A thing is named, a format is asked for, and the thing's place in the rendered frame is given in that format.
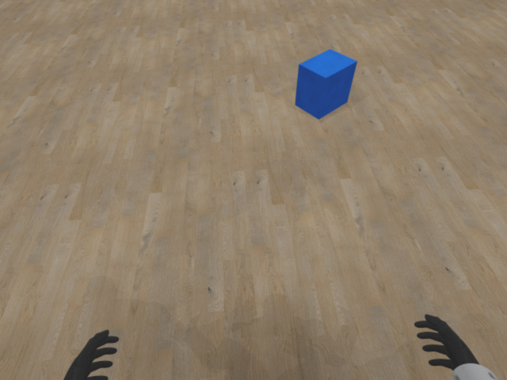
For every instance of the left robot hand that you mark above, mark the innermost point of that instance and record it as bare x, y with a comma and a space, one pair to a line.
83, 366

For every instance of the right robot forearm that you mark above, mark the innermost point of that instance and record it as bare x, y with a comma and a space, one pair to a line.
472, 371

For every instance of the carton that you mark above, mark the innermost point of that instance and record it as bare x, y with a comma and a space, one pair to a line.
324, 83

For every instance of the right robot hand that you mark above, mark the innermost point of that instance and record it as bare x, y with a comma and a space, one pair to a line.
453, 347

